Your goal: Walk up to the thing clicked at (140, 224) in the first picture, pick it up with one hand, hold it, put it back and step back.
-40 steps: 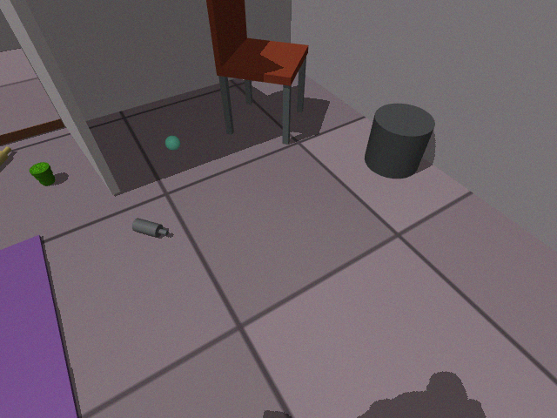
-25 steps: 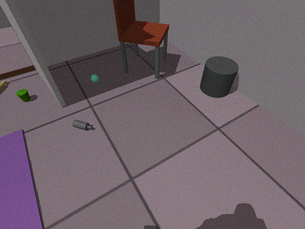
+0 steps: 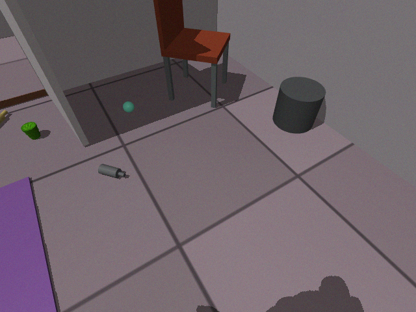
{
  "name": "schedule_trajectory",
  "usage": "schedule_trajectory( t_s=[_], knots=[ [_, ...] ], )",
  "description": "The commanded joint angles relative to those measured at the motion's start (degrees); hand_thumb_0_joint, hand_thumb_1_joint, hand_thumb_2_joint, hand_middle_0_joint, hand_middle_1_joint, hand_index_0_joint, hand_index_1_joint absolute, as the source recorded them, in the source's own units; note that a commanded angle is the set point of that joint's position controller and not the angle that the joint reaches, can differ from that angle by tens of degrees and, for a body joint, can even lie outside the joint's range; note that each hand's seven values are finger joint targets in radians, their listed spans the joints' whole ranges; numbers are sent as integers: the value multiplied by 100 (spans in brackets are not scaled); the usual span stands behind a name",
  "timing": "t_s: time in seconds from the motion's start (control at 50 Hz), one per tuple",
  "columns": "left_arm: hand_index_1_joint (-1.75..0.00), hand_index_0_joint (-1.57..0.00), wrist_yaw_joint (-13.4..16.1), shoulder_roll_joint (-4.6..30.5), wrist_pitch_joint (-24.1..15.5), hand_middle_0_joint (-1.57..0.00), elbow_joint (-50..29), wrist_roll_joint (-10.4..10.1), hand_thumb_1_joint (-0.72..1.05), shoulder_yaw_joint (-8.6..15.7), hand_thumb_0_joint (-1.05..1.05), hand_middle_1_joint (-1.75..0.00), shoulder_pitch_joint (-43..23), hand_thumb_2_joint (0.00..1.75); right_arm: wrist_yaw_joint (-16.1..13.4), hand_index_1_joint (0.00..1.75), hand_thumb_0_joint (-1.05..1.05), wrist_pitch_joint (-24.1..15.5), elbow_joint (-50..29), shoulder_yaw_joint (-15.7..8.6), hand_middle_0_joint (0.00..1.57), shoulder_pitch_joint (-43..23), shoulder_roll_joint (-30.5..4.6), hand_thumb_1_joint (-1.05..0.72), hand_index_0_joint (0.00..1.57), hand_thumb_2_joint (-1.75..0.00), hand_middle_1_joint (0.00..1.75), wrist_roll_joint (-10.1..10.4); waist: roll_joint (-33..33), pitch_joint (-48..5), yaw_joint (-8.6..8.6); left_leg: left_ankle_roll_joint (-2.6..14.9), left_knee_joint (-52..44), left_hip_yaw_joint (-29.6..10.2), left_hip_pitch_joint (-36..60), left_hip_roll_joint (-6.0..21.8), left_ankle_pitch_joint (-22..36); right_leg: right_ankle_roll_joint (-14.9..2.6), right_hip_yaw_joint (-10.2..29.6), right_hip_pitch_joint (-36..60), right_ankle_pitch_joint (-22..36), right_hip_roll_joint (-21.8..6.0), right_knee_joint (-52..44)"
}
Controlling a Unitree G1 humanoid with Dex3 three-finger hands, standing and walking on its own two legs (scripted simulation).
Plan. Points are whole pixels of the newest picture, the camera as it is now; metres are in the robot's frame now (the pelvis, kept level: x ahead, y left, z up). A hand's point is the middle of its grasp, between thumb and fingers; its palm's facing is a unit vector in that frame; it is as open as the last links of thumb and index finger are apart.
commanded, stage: stand
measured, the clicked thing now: (112, 171) +1.02 +0.61 -0.75
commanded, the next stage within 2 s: walk up in 0.32 s
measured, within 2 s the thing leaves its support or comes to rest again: neither
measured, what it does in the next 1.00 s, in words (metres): steps on the spot, turning left: left foot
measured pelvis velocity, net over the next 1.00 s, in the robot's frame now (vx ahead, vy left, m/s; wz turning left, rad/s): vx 0.00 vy -0.04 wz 0.69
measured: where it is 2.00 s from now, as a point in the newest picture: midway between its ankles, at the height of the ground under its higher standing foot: outside the picture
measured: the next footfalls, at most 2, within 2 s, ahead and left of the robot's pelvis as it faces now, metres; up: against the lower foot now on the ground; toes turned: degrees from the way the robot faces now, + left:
left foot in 0.82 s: +0.00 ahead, +0.11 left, +0.00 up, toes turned +35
right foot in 1.14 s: +0.16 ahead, -0.10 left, +0.00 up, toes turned +48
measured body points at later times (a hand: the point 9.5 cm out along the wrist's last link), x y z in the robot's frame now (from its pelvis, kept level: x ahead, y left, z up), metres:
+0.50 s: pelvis -0.02 -0.03 -0.01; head +0.04 -0.02 +0.44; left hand +0.08 +0.31 -0.12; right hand +0.08 -0.33 -0.14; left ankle -0.01 +0.13 -0.75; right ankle -0.02 -0.15 -0.74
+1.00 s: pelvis +0.00 -0.04 -0.03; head +0.02 +0.01 +0.42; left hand -0.12 +0.27 -0.15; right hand +0.29 -0.21 -0.11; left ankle -0.03 +0.09 -0.75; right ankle +0.07 -0.15 -0.70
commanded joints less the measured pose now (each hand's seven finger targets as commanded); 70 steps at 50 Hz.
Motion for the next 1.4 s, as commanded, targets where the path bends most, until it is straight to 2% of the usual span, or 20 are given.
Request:
schedule_trajectory(
  t_s=[0.0, 0.28, 0.34, 0.4, 0.48, 0.5, 0.54, 0.62, 0.7, 0.78, 0.8, 0.82, 0.84, 0.92, 1.08, 1.12, 1.14, 1.16, 1.24, 1.38],
  knots=[
    [-30, -20, 77, 1212, -136, -20, -326, 14, 90, 250, 0, -30, -192, 90, -86, 30, 0, -103, -337, -232, 20, -191, -1171, -90, 20, -90, 30, -4, -23, -353, 29, 186, -242, -460, 1, 663, 1107, -94, 538, 110, 1031, -767, -260],
    [-30, -20, 76, 1221, -140, -20, -347, 22, 90, 271, 0, -30, -231, 90, -91, 30, 0, -111, -365, -252, 20, -226, -1196, -90, 20, -90, 30, -12, -60, -440, 33, 197, -207, -451, 74, 682, 1239, -115, 527, 171, 1165, -787, -254],
    [-30, -20, -4, 1420, 176, -20, -1164, 11, 90, 728, 0, -30, -615, 90, -102, 30, 0, 19, -867, -629, 20, 586, -1823, -90, 20, -90, 30, -25, 328, 39, 5, 981, 56, -1949, -771, 965, 2708, -94, -129, -330, -231, -77, 1474],
    [-30, -20, -106, 1191, 260, -20, -1550, 14, 90, 760, 0, -30, -205, 90, -213, 30, 0, 33, -1398, -886, 20, 294, -2033, -90, 20, -90, 30, -121, 1232, -535, 249, 1452, -224, -3486, -387, 1552, 1974, -192, 1004, -937, -1943, -35, 2523],
    [-30, -20, -45, 1507, 143, -20, -1575, 99, 90, 869, 0, -30, 490, 90, -120, 30, 0, 38, -1942, -626, 20, -174, -1107, -90, 20, -90, 30, -77, -604, -769, 840, 418, 1599, -1295, -2095, -219, 475, -349, 1195, 1144, -37, -825, -93],
    [-30, -20, -19, 1827, 134, -20, -1801, 193, 90, 894, 0, -30, 179, 90, -99, 30, 0, 84, -1980, -567, 20, 366, -925, -90, 20, -90, 30, -74, -1627, -725, 531, 159, 2541, -641, -2877, -652, -1495, -785, 1890, 1492, 981, -1885, -141],
    [-30, -20, -50, 1797, 126, -20, -2234, 216, 90, 914, 0, -30, -657, 90, -91, 30, 0, 183, -2057, -733, 20, 575, -1366, -90, 20, -90, 30, -191, -1182, -474, 228, 29, 3962, -213, -2599, 16, -1939, -1806, 2063, 99, 1187, -3004, -270],
    [-30, -20, -61, 1395, 45, -20, -2264, 252, 90, 793, 0, -30, -567, 90, 228, 30, 0, 216, -2087, -738, 20, 906, -1209, -90, 20, -90, 30, -135, -1080, -13, 38, 82, 3552, 35, -2542, 187, -685, -1049, 232, 271, 1968, -1592, 373],
    [-30, -20, -184, 1568, 74, -20, -2495, 228, 90, 836, 0, -30, -56, 90, 325, 30, 0, 204, -2412, -734, 20, 682, -1090, -90, 20, -90, 30, -132, -1138, 10, 335, 166, 2239, 497, -1884, 27, -687, -906, -209, 248, 1648, -1592, 706],
    [-30, -20, -209, 1637, 128, -20, -2787, 113, 90, 786, 0, -30, -47, 90, 181, 30, 0, 155, -2405, -894, 20, 1461, -1249, -90, 20, -90, 30, -207, -738, -462, -142, 416, 1107, 956, -347, -348, -287, -557, -726, -409, 1960, -1635, 2256],
    [-30, -20, -197, 1378, 121, -20, -2832, 72, 90, 714, 0, -30, 289, 90, 126, 30, 0, 111, -2424, -1025, 20, 1797, -1562, -90, 20, -90, 30, -271, 97, -787, -307, 761, 668, 108, 556, -166, -179, -233, -919, -1041, 1630, -1201, 3734],
    [-30, -20, -213, 983, 124, -20, -3030, 26, 90, 638, 0, -30, 378, 90, 64, 30, 0, 78, -2665, -1142, 20, 1673, -2164, -90, 20, -90, 30, -336, 1635, -735, -187, 1394, 457, -2385, 1197, 1203, 1241, 246, -976, -2747, -1408, -127, 4861],
    [-30, -20, -181, 1313, 161, -20, -3096, 50, 90, 695, 0, -30, -15, 90, 31, 30, 0, 61, -2766, -1202, 20, 1651, -2348, -90, 20, -90, 30, -216, 1407, -949, -375, 2254, 141, -3908, 744, 2046, 1526, 194, 121, -2803, -2678, -127, 5253],
    [-30, -20, -186, 1430, 134, -20, -2848, 30, 90, 703, 0, -30, 469, 90, -107, 30, 0, 81, -3116, -943, 20, 922, -1643, -90, 20, -90, 30, -128, 797, -369, 15, 1284, 496, -1824, -357, 1040, 779, -19, 396, -2305, -1970, -532, 4051],
    [-30, -20, 14, 1317, -28, -20, -2589, -15, 90, 770, 0, -30, 1583, 90, 51, 30, 0, 159, -3683, -982, 20, 365, -1666, -90, 20, -90, 30, -302, 916, -681, 366, 944, 1428, -2128, -2084, 282, 1204, -212, -27, -439, -578, 153, 1720],
    [-30, -20, 107, 2312, -147, -20, -2694, 189, 90, 1002, 0, -30, 1633, 90, 66, 30, 0, 180, -3796, -805, 20, 402, -1013, -90, 20, -90, 30, -240, -1490, -502, 444, 246, 3447, -777, -3301, -1080, -1515, -748, 2630, -92, -517, -2134, -9],
    [-30, -20, 124, 2542, -149, -20, -2911, 211, 90, 1046, 0, -30, 890, 90, 28, 30, 0, 257, -3680, -895, 20, 800, -1286, -90, 20, -90, 30, -271, -1456, -389, 120, 44, 4667, -622, -3306, -489, -2243, -1593, 3562, -815, -902, -3349, -410],
    [-30, -20, 142, 2411, -180, -20, -2993, 153, 90, 1018, 0, -30, 525, 90, 63, 30, 0, 312, -3508, -991, 20, 845, -1611, -90, 20, -90, 30, -255, -965, -153, -4, 4, 5215, -865, -3093, -294, -2030, -1836, 3415, -1237, -773, -3309, -391],
    [-30, -20, 157, 2036, -266, -20, -2757, 208, 90, 954, 0, -30, 703, 90, 347, 30, 0, 293, -3207, -1053, 20, 1099, -1526, -90, 20, -90, 30, -205, -1128, 16, -14, -87, 5006, -495, -2874, -5, -972, -1041, 884, -953, -813, -1810, 289],
    [-30, -20, -85, 2256, -196, -20, -2874, 223, 90, 1011, 0, -30, 1014, 90, 295, 30, 0, 128, -2922, -902, 20, 630, -1313, -90, 20, -90, 30, -18, -1569, -214, 413, -61, 2482, 451, -1808, -194, -1695, -1070, 42, -519, 140, -2001, 924]
  ],
)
